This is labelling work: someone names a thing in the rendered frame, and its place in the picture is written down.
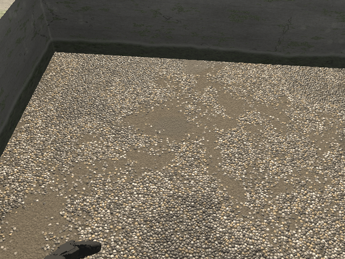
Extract left robot hand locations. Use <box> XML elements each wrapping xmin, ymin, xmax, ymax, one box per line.
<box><xmin>44</xmin><ymin>240</ymin><xmax>101</xmax><ymax>259</ymax></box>

